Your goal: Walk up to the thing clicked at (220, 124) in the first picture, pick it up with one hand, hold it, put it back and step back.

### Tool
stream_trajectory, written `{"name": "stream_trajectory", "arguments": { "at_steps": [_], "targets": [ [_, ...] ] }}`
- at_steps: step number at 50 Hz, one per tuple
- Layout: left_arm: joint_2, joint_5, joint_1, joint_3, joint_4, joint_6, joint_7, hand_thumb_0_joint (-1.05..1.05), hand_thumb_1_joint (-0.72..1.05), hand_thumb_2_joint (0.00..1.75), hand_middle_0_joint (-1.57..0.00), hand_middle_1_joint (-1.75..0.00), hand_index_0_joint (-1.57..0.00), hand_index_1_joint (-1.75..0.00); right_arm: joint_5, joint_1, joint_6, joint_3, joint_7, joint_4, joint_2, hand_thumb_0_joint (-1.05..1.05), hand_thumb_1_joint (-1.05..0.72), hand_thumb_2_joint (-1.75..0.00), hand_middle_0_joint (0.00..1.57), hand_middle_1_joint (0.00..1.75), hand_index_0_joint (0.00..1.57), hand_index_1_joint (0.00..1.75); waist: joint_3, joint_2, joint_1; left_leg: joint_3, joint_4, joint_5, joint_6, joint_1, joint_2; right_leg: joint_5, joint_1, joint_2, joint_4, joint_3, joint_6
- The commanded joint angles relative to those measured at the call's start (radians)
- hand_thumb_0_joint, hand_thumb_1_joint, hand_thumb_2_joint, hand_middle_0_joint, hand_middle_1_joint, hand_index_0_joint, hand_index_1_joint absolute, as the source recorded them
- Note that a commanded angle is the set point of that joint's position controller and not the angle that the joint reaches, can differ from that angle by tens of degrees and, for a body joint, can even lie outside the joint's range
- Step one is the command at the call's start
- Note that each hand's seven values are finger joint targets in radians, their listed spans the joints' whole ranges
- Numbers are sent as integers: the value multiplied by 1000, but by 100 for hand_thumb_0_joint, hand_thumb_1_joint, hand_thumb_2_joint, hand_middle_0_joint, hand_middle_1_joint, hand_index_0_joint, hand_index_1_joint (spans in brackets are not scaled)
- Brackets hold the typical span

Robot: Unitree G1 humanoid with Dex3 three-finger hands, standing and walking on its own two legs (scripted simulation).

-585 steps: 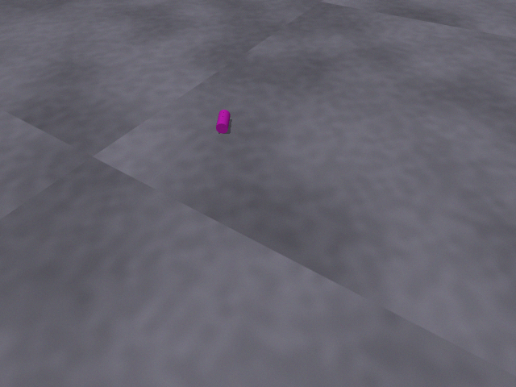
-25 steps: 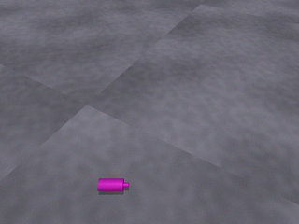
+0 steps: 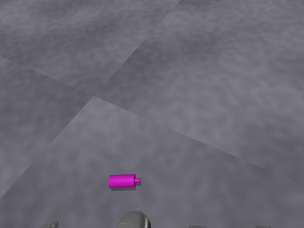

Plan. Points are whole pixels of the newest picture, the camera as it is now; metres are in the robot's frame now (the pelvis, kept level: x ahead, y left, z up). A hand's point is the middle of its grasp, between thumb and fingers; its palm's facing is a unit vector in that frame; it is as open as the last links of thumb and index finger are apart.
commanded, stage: walk up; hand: left
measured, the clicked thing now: (125, 180) +0.42 +0.26 -0.72
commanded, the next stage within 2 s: stand in 1.90 s
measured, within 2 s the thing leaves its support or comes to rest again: neither
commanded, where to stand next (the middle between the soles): +0.06 +0.07 m, yaw +1 degrees
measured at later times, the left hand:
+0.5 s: hand out of the picture -0.02 +0.31 -0.13, palm faces -0.02 -0.87 -0.49, open 7.4 cm
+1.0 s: hand out of the picture +0.05 +0.31 -0.15, palm faces -0.02 -0.95 -0.30, open 7.4 cm
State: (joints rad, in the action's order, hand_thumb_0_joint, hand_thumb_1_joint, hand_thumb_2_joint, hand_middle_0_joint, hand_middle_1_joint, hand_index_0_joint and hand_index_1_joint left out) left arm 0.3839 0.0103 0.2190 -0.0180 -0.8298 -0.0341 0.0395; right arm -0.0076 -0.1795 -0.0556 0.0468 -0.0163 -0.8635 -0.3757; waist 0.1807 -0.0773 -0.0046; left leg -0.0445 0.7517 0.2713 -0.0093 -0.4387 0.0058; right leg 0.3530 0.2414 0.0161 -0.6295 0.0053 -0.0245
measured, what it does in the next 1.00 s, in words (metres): steps on the spot: left foot, then right foot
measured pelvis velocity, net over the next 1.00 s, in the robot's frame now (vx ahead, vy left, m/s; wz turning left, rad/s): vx -0.03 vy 0.05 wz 0.01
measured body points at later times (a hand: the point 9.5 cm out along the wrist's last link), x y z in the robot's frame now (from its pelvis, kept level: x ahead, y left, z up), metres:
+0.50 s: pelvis -0.06 +0.03 -0.01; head -0.05 -0.01 +0.44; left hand -0.02 +0.36 -0.10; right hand +0.05 -0.27 -0.14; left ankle +0.01 +0.15 -0.69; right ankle -0.08 -0.06 -0.73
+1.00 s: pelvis -0.03 +0.05 +0.01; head -0.01 +0.08 +0.46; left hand +0.05 +0.36 -0.13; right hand -0.01 -0.28 -0.08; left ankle -0.06 +0.17 -0.73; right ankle +0.08 -0.12 -0.68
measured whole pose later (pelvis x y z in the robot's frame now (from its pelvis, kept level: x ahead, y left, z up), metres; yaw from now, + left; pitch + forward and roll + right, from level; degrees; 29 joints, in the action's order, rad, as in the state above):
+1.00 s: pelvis -0.03 +0.05 +0.01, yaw +0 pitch -5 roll +1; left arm 0.43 0.01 0.25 -0.06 -0.88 0.02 -0.04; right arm -0.01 -0.37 0.07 0.04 0.01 -0.88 -0.38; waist 0.12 0.11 0.01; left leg 0.03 0.48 0.32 0.00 -0.08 -0.01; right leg 0.27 0.50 -0.05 -0.88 0.09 -0.02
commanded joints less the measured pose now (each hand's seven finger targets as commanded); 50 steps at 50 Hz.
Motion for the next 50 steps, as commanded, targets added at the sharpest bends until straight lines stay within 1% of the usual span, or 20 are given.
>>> {"name": "stream_trajectory", "arguments": {
  "at_steps": [1,4,5,6,12,18,19,20,21,22,25,28,32,35,36,38,39,40,43,50],
  "targets": [
    [284,26,57,-85,52,8,44,0,90,90,-20,-30,-20,-30,-34,-41,24,70,6,88,-202,0,-90,-90,20,30,20,30,-211,214,-4,7,-227,-125,-43,141,-12,-879,-105,-260,-68,161,-112],
    [220,47,104,-71,55,13,60,0,90,90,-20,-30,-20,-30,-47,-1,27,117,-7,138,-309,0,-90,-90,20,30,20,30,-322,-89,8,-188,-172,-1066,-218,424,-224,-237,110,6,-362,41,14],
    [211,44,101,-73,43,17,73,0,90,90,-20,-30,-20,-30,-34,-20,23,116,-9,137,-291,0,-90,-90,20,30,20,30,-364,-243,40,-279,-190,-1156,-309,446,-313,291,145,46,-446,11,10],
    [214,39,80,-68,30,24,73,0,90,90,-20,-30,-20,-30,-29,-29,15,109,-8,133,-243,0,-90,-90,20,30,20,30,-337,-194,46,-251,-228,-1044,-308,377,-290,336,118,24,-482,37,8],
    [215,22,104,-83,11,33,56,0,90,90,-20,-30,-20,-30,-37,58,-13,98,-5,206,-212,0,-90,-90,20,30,20,30,-288,-104,31,-177,-239,-529,-228,298,-204,189,164,15,-435,-8,17],
    [194,-35,196,-91,-45,-7,26,0,90,90,-20,-30,-20,-30,-24,64,-19,93,-15,191,-226,0,-90,-90,20,30,20,30,-267,-39,-16,-216,-215,141,-167,110,-181,35,-107,0,164,-23,-25],
    [224,-54,185,-100,-40,-21,25,0,90,90,-20,-30,-20,-30,-12,38,-20,74,-11,172,-176,0,-90,-90,20,30,20,30,-234,79,-19,-179,-124,234,-104,-24,-124,145,-159,-79,255,152,-49],
    [287,-71,117,-114,-4,-29,24,0,90,90,-20,-30,-20,-30,-3,26,-11,50,-9,169,-112,0,-90,-90,20,30,20,30,-152,284,-16,-100,63,273,-19,-214,33,345,-124,-320,353,542,-121],
    [368,-72,24,-132,31,-21,25,0,90,90,-20,-30,-20,-30,-17,108,-7,73,6,172,-202,0,-90,-90,20,30,20,30,-42,233,-63,-147,215,295,6,-154,54,372,166,-464,421,648,-253],
    [367,-72,-54,-128,49,-25,24,0,90,90,-20,-30,-20,-30,-16,107,-1,88,9,152,-246,0,-90,-90,20,30,20,30,10,232,-34,-175,289,260,7,-65,2,308,267,-495,412,641,-283],
    [221,-49,-99,-97,36,-40,9,0,90,90,-20,-30,-20,-30,6,-20,19,74,-5,62,-194,0,-90,-90,20,30,20,30,-21,160,37,-139,268,110,19,-20,75,-39,116,-239,326,216,-144],
    [247,-65,-10,-114,37,-31,-25,0,90,90,-20,-30,-20,-30,-4,-10,57,63,-13,59,-223,0,-90,-90,20,30,20,30,-68,295,-31,19,88,155,29,-36,43,303,-33,-196,364,203,-132],
    [280,-66,130,-134,35,6,-60,0,90,90,-20,-30,-20,-30,-5,20,106,63,-6,61,-235,0,-90,-90,20,30,20,30,-76,332,-112,87,-84,223,35,-62,38,274,-182,-223,328,224,-173],
    [258,-48,56,-114,69,24,-79,0,90,90,-20,-30,-20,-30,-12,-157,145,70,14,-1,-191,0,-90,-90,20,30,20,30,-138,222,3,152,-412,-21,9,267,63,37,-53,-166,119,84,-132],
    [203,-46,46,-100,86,29,-79,0,90,90,-20,-30,-20,-30,-18,-278,156,91,27,-30,-229,0,-90,-90,20,30,20,30,-205,92,65,28,-427,-41,-9,504,-2,1,102,-125,-101,37,-87],
    [138,-39,44,-81,110,37,-74,0,90,90,-20,-30,-20,-30,-41,-301,169,116,43,7,-364,0,-90,-90,20,30,20,30,-162,-48,68,-616,-503,198,-171,625,-402,207,558,1,-460,67,-12],
    [233,-41,-10,-100,105,35,-67,0,90,90,-20,-30,-20,-30,-10,-301,166,119,40,9,-374,0,-90,-90,20,30,20,30,-117,19,97,-641,-517,198,-245,499,-457,187,506,-67,-461,149,-23],
    [249,-36,-23,-98,109,29,-68,0,90,90,-20,-30,-20,-30,-6,-255,166,113,38,19,-355,0,-90,-90,20,30,20,30,-65,19,67,-562,-517,111,-268,456,-431,141,500,-88,-473,171,-25],
    [234,-26,67,-100,60,29,-81,0,90,90,-20,-30,-20,-30,4,-231,179,76,47,39,-265,0,-90,-90,20,30,20,30,-62,-26,18,-191,-419,-358,-139,476,-258,5,437,-80,-412,153,-8],
    [165,12,-9,-68,-1,22,-53,0,90,90,-20,-30,-20,-30,-3,-89,126,47,42,75,-227,0,-90,-90,20,30,20,30,-29,-199,12,57,-360,-694,-144,145,-162,-180,96,-61,-144,-38,27]
  ]
}}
